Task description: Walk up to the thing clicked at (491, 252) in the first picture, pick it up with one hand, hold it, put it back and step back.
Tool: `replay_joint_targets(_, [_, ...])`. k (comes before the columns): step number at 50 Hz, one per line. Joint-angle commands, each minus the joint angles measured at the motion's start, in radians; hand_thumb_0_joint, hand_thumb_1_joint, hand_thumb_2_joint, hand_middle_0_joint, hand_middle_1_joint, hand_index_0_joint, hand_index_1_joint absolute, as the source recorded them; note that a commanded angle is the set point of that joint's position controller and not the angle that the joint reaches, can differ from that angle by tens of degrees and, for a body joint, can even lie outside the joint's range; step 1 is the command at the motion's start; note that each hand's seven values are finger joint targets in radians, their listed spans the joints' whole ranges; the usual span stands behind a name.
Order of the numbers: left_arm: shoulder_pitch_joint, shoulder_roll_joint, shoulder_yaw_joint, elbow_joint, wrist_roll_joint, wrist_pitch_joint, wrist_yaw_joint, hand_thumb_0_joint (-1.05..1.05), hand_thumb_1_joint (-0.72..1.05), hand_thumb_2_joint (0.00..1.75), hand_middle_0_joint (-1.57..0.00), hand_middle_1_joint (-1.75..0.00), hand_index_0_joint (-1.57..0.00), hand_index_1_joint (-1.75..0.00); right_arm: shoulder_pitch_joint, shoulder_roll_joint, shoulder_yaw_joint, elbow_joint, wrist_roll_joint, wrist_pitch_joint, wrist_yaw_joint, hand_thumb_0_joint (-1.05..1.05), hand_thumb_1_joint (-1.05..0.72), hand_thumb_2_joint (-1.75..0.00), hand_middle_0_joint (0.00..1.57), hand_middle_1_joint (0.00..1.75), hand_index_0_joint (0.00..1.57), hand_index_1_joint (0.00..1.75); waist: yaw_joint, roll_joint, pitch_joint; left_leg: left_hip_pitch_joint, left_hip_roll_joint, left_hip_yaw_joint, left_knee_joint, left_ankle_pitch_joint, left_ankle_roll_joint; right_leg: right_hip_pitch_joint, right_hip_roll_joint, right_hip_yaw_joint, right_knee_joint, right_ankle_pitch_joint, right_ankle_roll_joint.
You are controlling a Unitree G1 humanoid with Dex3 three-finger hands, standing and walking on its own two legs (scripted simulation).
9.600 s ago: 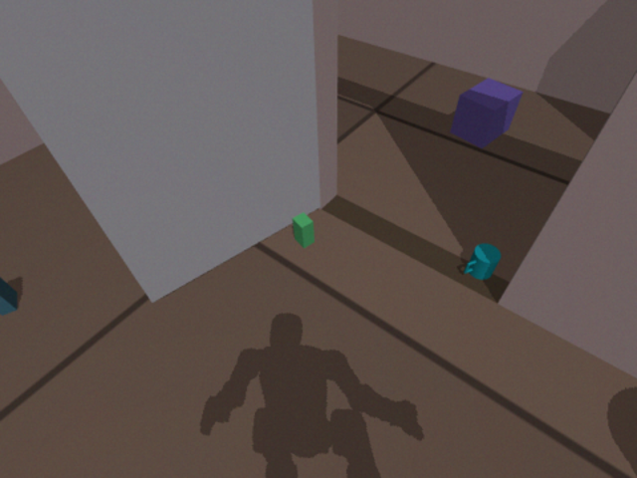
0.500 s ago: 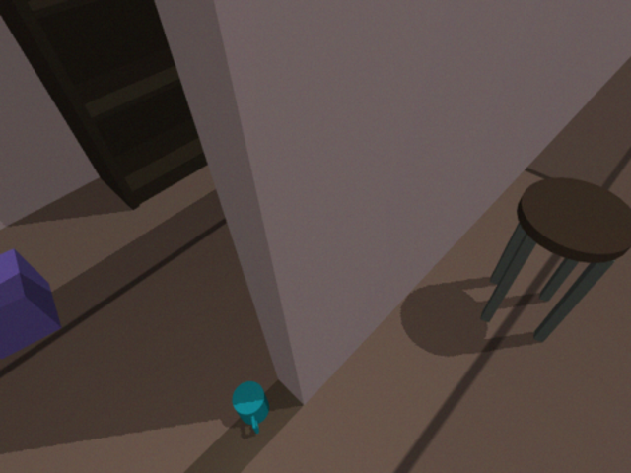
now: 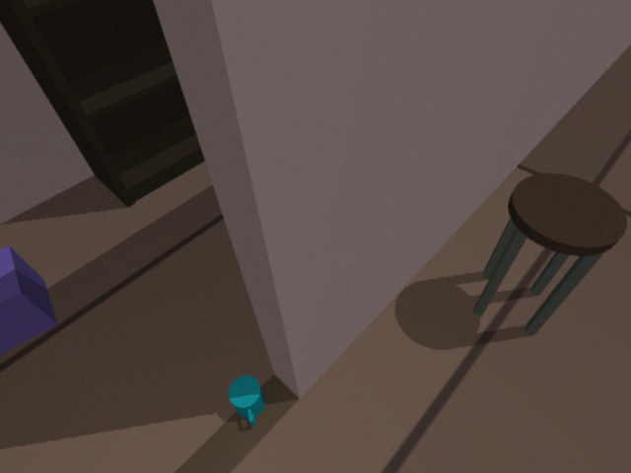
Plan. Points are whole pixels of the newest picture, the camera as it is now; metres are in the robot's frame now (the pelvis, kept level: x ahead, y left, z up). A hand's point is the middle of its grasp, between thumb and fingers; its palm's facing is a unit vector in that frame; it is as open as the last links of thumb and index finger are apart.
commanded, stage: stand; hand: left
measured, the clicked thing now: (248, 402) +0.43 +0.27 -0.73
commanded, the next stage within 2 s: none
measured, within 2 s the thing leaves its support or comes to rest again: neither
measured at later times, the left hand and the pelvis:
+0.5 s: hand out of the picture +0.04 +0.26 -0.16, palm faces -0.04 -0.94 -0.35, open 7.4 cm; pelvis -0.02 +0.00 +0.00, yaw +0 degrees
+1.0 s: hand out of the picture +0.05 +0.26 -0.16, palm faces -0.03 -0.94 -0.34, open 7.4 cm; pelvis -0.01 +0.00 +0.00, yaw +1 degrees
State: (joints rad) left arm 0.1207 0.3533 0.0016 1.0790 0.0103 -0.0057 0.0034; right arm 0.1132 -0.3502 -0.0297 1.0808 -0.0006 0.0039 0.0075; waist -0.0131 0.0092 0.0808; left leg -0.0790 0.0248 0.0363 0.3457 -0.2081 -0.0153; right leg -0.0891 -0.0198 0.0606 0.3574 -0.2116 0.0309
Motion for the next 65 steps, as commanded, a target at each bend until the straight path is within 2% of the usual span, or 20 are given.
replay_joint_targets(1, [-0.029,0.217,0.039,-0.050,-0.003,-0.024,0.013,0.00,0.90,0.90,-0.20,-0.30,-0.20,-0.30,-0.030,-0.210,-0.033,-0.046,-0.004,-0.027,-0.012,0.00,-0.90,-0.90,0.20,0.30,0.20,0.30,0.000,-0.007,-0.103,0.047,0.107,-0.081,-0.061,0.213,0.033,-0.008,-0.092,0.051,-0.058,0.257,-0.048])
replay_joint_targets(4, [-0.032,0.219,0.038,-0.047,0.000,-0.024,0.012,0.00,0.90,0.90,-0.20,-0.30,-0.20,-0.30,-0.034,-0.207,-0.034,-0.038,-0.006,-0.026,-0.011,0.00,-0.90,-0.90,0.20,0.30,0.20,0.30,0.001,-0.017,-0.101,0.048,0.108,-0.082,-0.066,0.170,0.032,-0.025,-0.092,0.052,-0.072,0.204,-0.051])
replay_joint_targets(6, [-0.037,0.218,0.038,-0.046,0.001,-0.025,0.011,0.00,0.90,0.90,-0.20,-0.30,-0.20,-0.30,-0.035,-0.207,-0.033,-0.035,-0.008,-0.027,-0.010,0.00,-0.90,-0.90,0.20,0.30,0.20,0.30,-0.001,-0.012,-0.099,0.033,0.108,-0.084,-0.066,0.157,0.031,-0.019,-0.095,0.054,-0.077,0.207,-0.050])
replay_joint_targets(9, [-0.039,0.222,0.039,-0.040,0.002,-0.024,0.010,0.00,0.90,0.90,-0.20,-0.30,-0.20,-0.30,-0.034,-0.205,-0.032,-0.025,-0.010,-0.024,-0.007,0.00,-0.90,-0.90,0.20,0.30,0.20,0.30,-0.001,-0.014,-0.050,-0.009,0.101,-0.090,-0.090,0.044,0.029,-0.051,-0.091,0.062,-0.107,0.089,-0.047])
replay_joint_targets(12, [-0.038,0.219,0.039,-0.041,0.005,-0.027,0.008,0.00,0.90,0.90,-0.20,-0.30,-0.20,-0.30,-0.036,-0.208,-0.034,-0.023,-0.010,-0.027,-0.006,0.00,-0.90,-0.90,0.20,0.30,0.20,0.30,0.003,-0.009,-0.080,0.002,0.109,-0.093,-0.083,0.071,0.033,-0.037,-0.095,0.060,-0.099,0.118,-0.050])
replay_joint_targets(14, [-0.035,0.222,0.040,-0.038,0.003,-0.028,0.008,0.00,0.90,0.90,-0.20,-0.30,-0.20,-0.30,-0.028,-0.205,-0.034,-0.020,-0.011,-0.029,-0.006,0.00,-0.90,-0.90,0.20,0.30,0.20,0.30,0.000,-0.021,-0.071,0.001,0.105,-0.092,-0.086,0.060,0.030,-0.054,-0.092,0.061,-0.103,0.096,-0.049])
replay_joint_targets(17, [-0.033,0.215,0.038,-0.034,0.006,-0.025,0.006,0.00,0.90,0.90,-0.20,-0.30,-0.20,-0.30,-0.029,-0.211,-0.036,-0.012,-0.013,-0.025,-0.004,0.00,-0.90,-0.90,0.20,0.30,0.20,0.30,0.004,-0.021,-0.029,-0.036,0.098,-0.097,-0.092,-0.037,0.032,-0.090,-0.088,0.068,-0.128,-0.033,-0.046])
replay_joint_targets(20, [-0.027,0.217,0.040,-0.034,0.004,-0.022,0.004,0.00,0.90,0.90,-0.20,-0.30,-0.20,-0.30,-0.016,-0.213,-0.037,-0.012,-0.013,-0.025,-0.002,0.00,-0.90,-0.90,0.20,0.30,0.20,0.30,0.001,0.003,-0.038,-0.048,0.098,-0.103,-0.107,-0.092,0.035,-0.095,-0.085,0.071,-0.126,-0.064,-0.049])
replay_joint_targets(26, [-0.017,0.215,0.036,-0.036,0.001,-0.030,0.003,0.00,0.90,0.90,-0.20,-0.30,-0.20,-0.30,-0.015,-0.211,-0.034,-0.010,-0.011,-0.034,-0.005,0.00,-0.90,-0.90,0.20,0.30,0.20,0.30,0.004,-0.007,-0.114,0.008,0.113,-0.104,-0.076,0.118,0.036,-0.039,-0.096,0.059,-0.075,0.156,-0.049])
replay_joint_targets(30, [-0.012,0.212,0.031,-0.027,-0.001,-0.026,0.005,0.00,0.90,0.90,-0.20,-0.30,-0.20,-0.30,-0.011,-0.212,-0.032,-0.004,-0.008,-0.032,-0.007,0.00,-0.90,-0.90,0.20,0.30,0.20,0.30,0.002,-0.017,-0.092,-0.002,0.112,-0.105,-0.077,0.110,0.037,-0.051,-0.094,0.052,-0.077,0.138,-0.051])
replay_joint_targets(32, [-0.004,0.208,0.029,-0.025,-0.002,-0.024,0.004,0.00,0.90,0.90,-0.20,-0.30,-0.20,-0.30,-0.013,-0.219,-0.031,0.000,-0.008,-0.031,-0.007,0.00,-0.90,-0.90,0.20,0.30,0.20,0.30,0.008,0.000,-0.067,-0.025,0.106,-0.107,-0.090,0.049,0.036,-0.060,-0.090,0.054,-0.088,0.085,-0.048])
replay_joint_targets(33, [-0.011,0.215,0.030,-0.026,0.000,-0.022,0.005,0.00,0.90,0.90,-0.20,-0.30,-0.20,-0.30,-0.016,-0.211,-0.030,-0.004,-0.009,-0.029,-0.007,0.00,-0.90,-0.90,0.20,0.30,0.20,0.30,0.005,-0.017,-0.067,-0.026,0.108,-0.107,-0.089,0.053,0.035,-0.063,-0.090,0.051,-0.083,0.072,-0.051])
replay_joint_targets(37, [-0.004,0.213,0.030,-0.025,-0.002,-0.022,0.005,0.00,0.90,0.90,-0.20,-0.30,-0.20,-0.30,-0.005,-0.214,-0.028,-0.002,-0.007,-0.031,-0.007,0.00,-0.90,-0.90,0.20,0.30,0.20,0.30,0.005,0.004,-0.089,-0.018,0.108,-0.102,-0.081,0.096,0.036,-0.040,-0.096,0.055,-0.074,0.128,-0.052])
replay_joint_targets(41, [-0.006,0.209,0.028,-0.026,0.000,-0.023,0.006,0.00,0.90,0.90,-0.20,-0.30,-0.20,-0.30,-0.021,-0.214,-0.027,-0.006,-0.006,-0.034,-0.008,0.00,-0.90,-0.90,0.20,0.30,0.20,0.30,0.007,-0.009,-0.083,-0.003,0.111,-0.106,-0.077,0.133,0.034,-0.055,-0.093,0.046,-0.067,0.138,-0.050])
replay_joint_targets(43, [0.000,0.212,0.027,-0.024,0.000,-0.024,0.006,0.00,0.90,0.90,-0.20,-0.30,-0.20,-0.30,-0.018,-0.212,-0.026,-0.004,-0.005,-0.032,-0.007,0.00,-0.90,-0.90,0.20,0.30,0.20,0.30,0.007,-0.019,-0.069,-0.007,0.109,-0.107,-0.076,0.111,0.034,-0.064,-0.096,0.050,-0.080,0.122,-0.049])
replay_joint_targets(47, [-0.016,0.216,0.030,-0.030,0.001,-0.027,0.008,0.00,0.90,0.90,-0.20,-0.30,-0.20,-0.30,-0.020,-0.210,-0.024,-0.009,-0.006,-0.033,-0.008,0.00,-0.90,-0.90,0.20,0.30,0.20,0.30,0.002,-0.013,-0.103,-0.001,0.111,-0.100,-0.062,0.165,0.036,-0.025,-0.105,0.050,-0.070,0.197,-0.047])
replay_joint_targets(52, [-0.013,0.207,0.029,-0.027,0.000,-0.023,0.008,0.00,0.90,0.90,-0.20,-0.30,-0.20,-0.30,-0.030,-0.214,-0.025,-0.011,-0.006,-0.028,-0.009,0.00,-0.90,-0.90,0.20,0.30,0.20,0.30,0.007,-0.005,-0.083,-0.020,0.105,-0.104,-0.077,0.097,0.034,-0.040,-0.097,0.043,-0.085,0.118,-0.045])
replay_joint_targets(60, [-0.019,0.214,0.032,-0.030,0.000,-0.025,0.008,0.00,0.90,0.90,-0.20,-0.30,-0.20,-0.30,-0.032,-0.213,-0.024,-0.013,-0.006,-0.034,-0.011,0.00,-0.90,-0.90,0.20,0.30,0.20,0.30,0.006,-0.007,-0.115,0.014,0.113,-0.105,-0.062,0.196,0.033,-0.018,-0.104,0.039,-0.066,0.203,-0.050])
replay_joint_targets(65, [-0.011,0.207,0.030,-0.027,0.002,-0.023,0.007,0.00,0.90,0.90,-0.20,-0.30,-0.20,-0.30,-0.038,-0.216,-0.024,-0.012,-0.006,-0.032,-0.010,0.00,-0.90,-0.90,0.20,0.30,0.20,0.30,0.011,-0.007,-0.093,0.001,0.112,-0.105,-0.069,0.158,0.034,-0.032,-0.102,0.039,-0.077,0.170,-0.048])
